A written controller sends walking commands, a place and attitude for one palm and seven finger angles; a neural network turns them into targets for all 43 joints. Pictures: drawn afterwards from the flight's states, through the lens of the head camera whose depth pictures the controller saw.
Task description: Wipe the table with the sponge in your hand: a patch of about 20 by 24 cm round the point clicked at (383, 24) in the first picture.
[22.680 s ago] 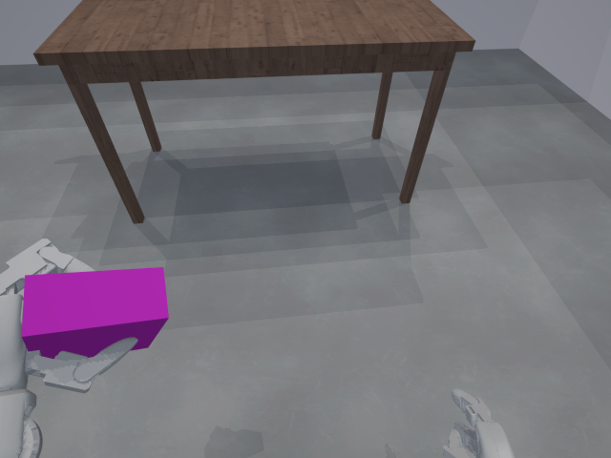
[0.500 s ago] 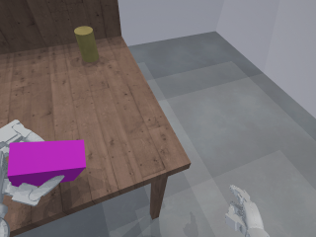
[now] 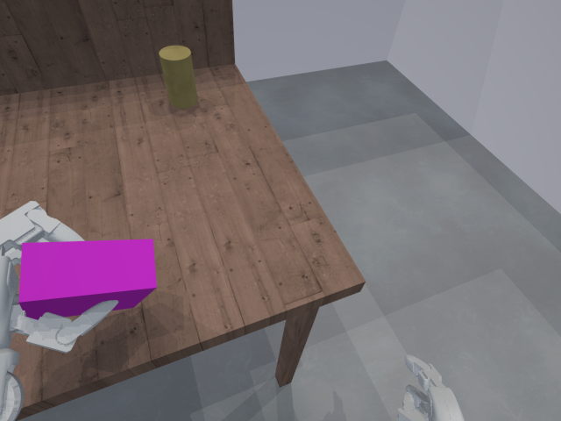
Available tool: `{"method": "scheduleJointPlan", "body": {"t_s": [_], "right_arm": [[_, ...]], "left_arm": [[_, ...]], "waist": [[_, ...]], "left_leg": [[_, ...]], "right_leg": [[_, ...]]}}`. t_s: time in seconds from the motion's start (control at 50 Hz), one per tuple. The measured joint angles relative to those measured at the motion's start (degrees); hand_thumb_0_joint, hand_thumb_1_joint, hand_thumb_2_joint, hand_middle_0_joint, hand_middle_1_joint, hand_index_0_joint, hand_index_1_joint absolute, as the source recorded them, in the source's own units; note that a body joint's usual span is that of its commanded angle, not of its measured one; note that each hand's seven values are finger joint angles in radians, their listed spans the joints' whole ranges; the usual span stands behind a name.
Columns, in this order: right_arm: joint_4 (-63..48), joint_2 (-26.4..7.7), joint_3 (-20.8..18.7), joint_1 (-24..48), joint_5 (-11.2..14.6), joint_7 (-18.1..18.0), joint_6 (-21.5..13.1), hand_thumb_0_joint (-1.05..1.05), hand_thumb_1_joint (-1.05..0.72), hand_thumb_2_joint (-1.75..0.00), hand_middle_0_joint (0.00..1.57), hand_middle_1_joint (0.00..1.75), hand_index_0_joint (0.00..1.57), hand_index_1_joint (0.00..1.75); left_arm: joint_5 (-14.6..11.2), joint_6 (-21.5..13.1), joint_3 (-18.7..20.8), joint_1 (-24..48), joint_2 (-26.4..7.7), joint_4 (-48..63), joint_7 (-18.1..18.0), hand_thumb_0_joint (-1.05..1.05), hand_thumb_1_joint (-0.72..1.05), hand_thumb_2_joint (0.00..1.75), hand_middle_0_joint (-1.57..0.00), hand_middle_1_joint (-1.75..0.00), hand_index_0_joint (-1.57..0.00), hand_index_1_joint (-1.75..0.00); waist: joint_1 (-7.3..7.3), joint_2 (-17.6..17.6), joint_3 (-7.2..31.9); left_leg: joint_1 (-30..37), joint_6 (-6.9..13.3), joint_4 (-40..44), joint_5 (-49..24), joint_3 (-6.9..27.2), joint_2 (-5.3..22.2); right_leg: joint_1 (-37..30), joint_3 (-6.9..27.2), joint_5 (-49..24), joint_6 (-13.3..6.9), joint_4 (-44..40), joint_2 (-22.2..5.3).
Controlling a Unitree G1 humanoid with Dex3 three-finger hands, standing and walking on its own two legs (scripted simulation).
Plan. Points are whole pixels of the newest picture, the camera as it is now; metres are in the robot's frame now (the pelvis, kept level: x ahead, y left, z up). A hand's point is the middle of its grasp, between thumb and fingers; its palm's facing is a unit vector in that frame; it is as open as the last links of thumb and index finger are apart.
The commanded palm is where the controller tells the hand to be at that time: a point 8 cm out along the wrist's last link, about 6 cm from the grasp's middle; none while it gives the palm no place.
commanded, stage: look again from close up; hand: left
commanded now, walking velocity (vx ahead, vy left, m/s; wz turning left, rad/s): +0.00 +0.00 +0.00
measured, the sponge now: (106, 280) +0.23 +0.21 +0.13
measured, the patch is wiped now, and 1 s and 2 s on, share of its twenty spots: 0.00 0.00 0.00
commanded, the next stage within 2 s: come to a stop and stand still in 0.40 s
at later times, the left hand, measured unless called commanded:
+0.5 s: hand (109, 293) +0.22 +0.21 +0.13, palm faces +0.25 -0.86 -0.43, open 9.3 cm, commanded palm +0.16 +0.24 +0.17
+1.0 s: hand (109, 303) +0.21 +0.21 +0.12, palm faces +0.32 -0.84 -0.44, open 9.3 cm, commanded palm +0.16 +0.23 +0.17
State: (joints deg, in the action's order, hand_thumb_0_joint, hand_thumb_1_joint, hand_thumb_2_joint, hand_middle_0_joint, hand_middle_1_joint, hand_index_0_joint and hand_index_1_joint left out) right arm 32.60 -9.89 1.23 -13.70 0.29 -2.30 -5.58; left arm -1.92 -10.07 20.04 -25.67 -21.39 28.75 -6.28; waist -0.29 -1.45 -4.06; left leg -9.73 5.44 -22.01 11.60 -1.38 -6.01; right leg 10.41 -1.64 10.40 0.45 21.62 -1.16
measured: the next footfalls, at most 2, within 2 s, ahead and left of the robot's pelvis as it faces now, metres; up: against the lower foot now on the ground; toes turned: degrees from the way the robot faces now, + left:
none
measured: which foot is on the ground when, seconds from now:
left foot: down 0.00-1.00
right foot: down 0.00-1.00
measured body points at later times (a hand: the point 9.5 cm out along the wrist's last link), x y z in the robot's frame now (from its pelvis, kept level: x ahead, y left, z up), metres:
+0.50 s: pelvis +0.00 -0.04 -0.01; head +0.03 -0.01 +0.44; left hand +0.20 +0.25 +0.15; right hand +0.17 -0.26 -0.08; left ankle +0.00 +0.04 -0.74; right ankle +0.01 -0.14 -0.74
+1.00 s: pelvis +0.01 -0.05 -0.01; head +0.06 -0.04 +0.44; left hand +0.19 +0.25 +0.14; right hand +0.16 -0.29 -0.10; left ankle +0.00 +0.04 -0.74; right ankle +0.01 -0.14 -0.74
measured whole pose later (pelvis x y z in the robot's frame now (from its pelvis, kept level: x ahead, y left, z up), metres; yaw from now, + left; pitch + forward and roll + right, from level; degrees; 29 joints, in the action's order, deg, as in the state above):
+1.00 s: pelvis +0.01 -0.05 -0.01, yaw +2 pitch +3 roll +0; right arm 33.6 -16.1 1.7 -17.9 1.5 1.1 -10.0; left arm -5.4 -15.8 18.0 -27.5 -25.5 20.0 -5.0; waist -2.8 -0.9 -2.6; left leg -17.1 2.6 -30.3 16.0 1.0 -3.3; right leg 17.2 -4.4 15.4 -2.7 29.6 1.4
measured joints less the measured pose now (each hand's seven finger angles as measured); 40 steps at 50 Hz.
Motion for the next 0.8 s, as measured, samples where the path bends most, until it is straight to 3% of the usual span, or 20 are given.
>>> {"method": "scheduleJointPlan", "body": {"t_s": [0.1, 0.14, 0.2, 0.24, 0.28, 0.34, 0.38, 0.44, 0.52, 0.62, 0.68, 0.74, 0.8], "right_arm": [[0.8, -0.7, -0.6, 0.0, 0.2, 0.1, 0.3, 0.01, -0.9, -0.9, 0.2, 0.3, 0.2, 0.3], [0.5, -1.2, -0.9, -1.2, -0.3, -0.1, -1.6, 0.01, -0.9, -0.9, 0.2, 0.3, 0.2, 0.3], [2.5, -1.2, -0.2, 1.5, -0.4, 1.5, -1.3, 0.01, -0.9, -0.9, 0.2, 0.3, 0.2, 0.3], [2.1, -1.3, -0.4, 2.5, 0.0, 3.1, -1.3, 0.01, -0.9, -0.9, 0.2, 0.3, 0.2, 0.3], [0.8, -1.8, -1.0, 2.5, 0.4, 4.4, -1.4, 0.01, -0.9, -0.9, 0.2, 0.3, 0.2, 0.3], [-0.4, -2.5, -1.4, 2.1, 0.9, 5.0, -1.4, 0.01, -0.9, -0.9, 0.2, 0.3, 0.2, 0.3], [-0.4, -2.3, -1.1, 2.1, 0.9, 4.2, -1.0, 0.01, -0.9, -0.9, 0.2, 0.3, 0.2, 0.3], [-0.2, -1.3, -0.5, 1.8, 0.8, 2.4, -0.3, 0.01, -0.9, -0.9, 0.2, 0.3, 0.2, 0.3], [-0.2, -1.2, 0.0, 1.5, 0.9, 1.0, -0.2, 0.01, -0.9, -0.9, 0.2, 0.3, 0.2, 0.3], [0.6, -2.5, 0.1, 2.4, 0.8, 1.1, -1.5, 0.01, -0.9, -0.9, 0.2, 0.3, 0.2, 0.3], [-3.3, -3.4, 1.7, -0.3, 1.7, -0.7, -1.9, 0.01, -0.9, -0.9, 0.2, 0.3, 0.2, 0.3], [-2.5, -2.9, 2.6, 0.3, 0.7, 0.8, -2.0, 0.01, -0.9, -0.9, 0.2, 0.3, 0.2, 0.3], [-2.4, -3.2, 2.4, -0.4, 0.9, 2.2, -1.9, 0.01, -0.9, -0.9, 0.2, 0.3, 0.2, 0.3]], "left_arm": [[-0.5, -0.5, 0.8, -1.4, -0.4, -0.3, 0.1, 0.0, -0.43, 1.06, -0.81, -1.4, -0.81, -1.4], [3.9, -1.7, 2.9, 7.2, -5.5, -3.5, 2.8, 0.0, -0.44, 1.06, -0.81, -1.4, -0.82, -1.4], [2.7, -3.8, 8.7, 19.9, -11.1, -10.6, 3.0, 0.0, -0.44, 1.06, -0.82, -1.4, -0.82, -1.39], [0.5, -4.0, 11.4, 20.0, -10.3, -11.4, 2.4, 0.0, -0.43, 1.06, -0.81, -1.4, -0.82, -1.4], [-0.8, -3.6, 10.6, 14.7, -6.4, -8.4, 2.4, 0.0, -0.43, 1.06, -0.81, -1.41, -0.81, -1.4], [-0.6, -3.4, 3.2, 4.2, -0.1, -2.5, 3.7, 0.0, -0.43, 1.06, -0.81, -1.41, -0.81, -1.41], [0.0, -3.4, -1.4, -1.0, 1.5, -1.0, 4.6, 0.0, -0.43, 1.06, -0.81, -1.41, -0.81, -1.41], [0.2, -2.9, -2.9, -3.5, -0.1, -1.6, 5.2, 0.0, -0.43, 1.06, -0.81, -1.4, -0.81, -1.4], [-0.5, -1.7, 0.8, 1.1, -3.3, -3.8, 3.8, 0.0, -0.44, 1.06, -0.82, -1.4, -0.82, -1.4], [-1.4, -2.2, 3.7, 5.5, -1.9, -1.8, 1.9, -0.01, -0.44, 1.06, -0.81, -1.4, -0.82, -1.4], [0.1, -4.5, 3.6, 13.5, -6.8, -2.8, 2.5, -0.01, -0.44, 1.06, -0.82, -1.4, -0.82, -1.4], [-0.6, -6.4, 7.5, 16.9, -10.2, -7.5, 1.5, 0.0, -0.44, 1.06, -0.82, -1.4, -0.82, -1.4], [-3.0, -6.1, 8.5, 13.9, -10.3, -12.0, 1.2, 0.0, -0.44, 1.06, -0.81, -1.41, -0.82, -1.4]], "waist": [[0.31, 0.6, 0.1], [-2.01, 0.7, -0.7], [-3.19, -1.2, -2.7], [-2.65, -1.3, -2.2], [-1.67, -0.4, -1.1], [-0.42, 1.1, 0.0], [0.1, 1.0, 0.5], [0.03, -0.5, 0.5], [-1.22, -1.4, 0.0], [-2.06, 0.0, 0.6], [-3.03, 0.2, 1.3], [-2.43, 0.0, 2.7], [-1.28, 1.8, 4.2]], "left_leg": [[-0.3, -0.6, -0.7, 0.5, 0.3, 0.3], [-3.2, -0.2, -4.4, 1.6, 1.1, 0.7], [-5.0, -0.1, -6.3, 1.8, 1.1, 0.8], [-5.5, -0.4, -6.4, 1.9, 0.1, 1.2], [-5.4, -0.3, -6.5, 2.4, -0.9, 1.5], [-4.6, -0.2, -6.4, 3.1, -1.8, 1.9], [-4.0, -0.5, -6.3, 3.4, -1.9, 2.1], [-3.6, -1.0, -6.4, 3.5, -1.3, 2.4], [-3.8, -1.6, -7.2, 3.6, 0.0, 3.1], [-3.6, -1.8, -7.5, 3.9, 0.2, 3.6], [-5.1, -1.7, -8.7, 4.1, 0.9, 2.5], [-5.6, -2.0, -8.2, 3.9, 0.3, 1.7], [-5.8, -2.2, -6.8, 3.5, 0.3, 2.0]], "right_leg": [[-0.2, -0.3, 0.1, 0.2, -0.2, 0.2], [1.7, -1.4, 0.7, 0.3, 1.9, 0.7], [4.4, -1.6, 2.0, -0.5, 5.7, 0.6], [5.6, -0.6, 2.0, -0.6, 6.5, 0.9], [6.0, 0.5, 2.2, -0.6, 6.9, 1.3], [5.3, 1.4, 2.5, -0.5, 6.6, 1.7], [4.8, 1.5, 2.6, -0.6, 6.4, 2.0], [4.2, 0.9, 2.9, -1.2, 6.4, 2.3], [3.5, -0.4, 2.7, -2.0, 5.9, 2.9], [2.6, -0.6, 2.1, -2.1, 4.6, 3.5], [5.0, -1.2, 5.7, -1.3, 8.8, 2.4], [6.7, -0.7, 4.2, -2.1, 10.1, 1.5], [6.8, -0.5, 4.4, -2.4, 8.8, 1.9]]}}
